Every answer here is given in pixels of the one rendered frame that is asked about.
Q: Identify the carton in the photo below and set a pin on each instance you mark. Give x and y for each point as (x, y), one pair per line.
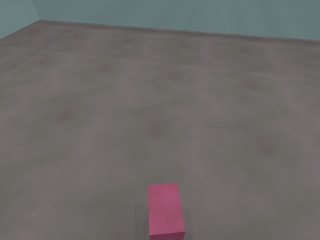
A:
(165, 212)

